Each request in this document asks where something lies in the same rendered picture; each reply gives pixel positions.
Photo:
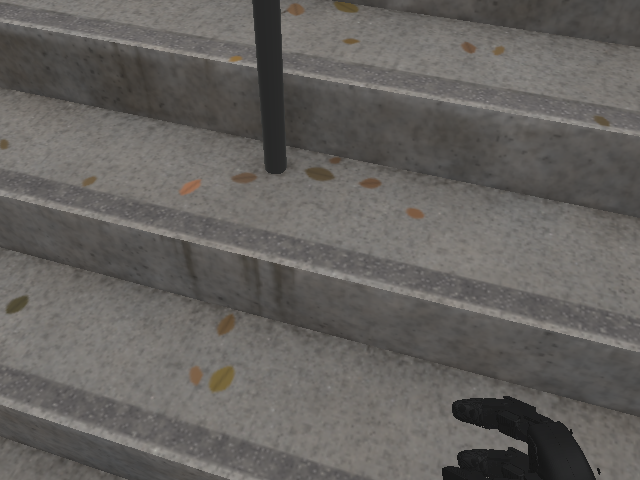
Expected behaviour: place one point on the robot right hand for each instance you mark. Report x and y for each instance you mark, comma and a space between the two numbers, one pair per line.
553, 453

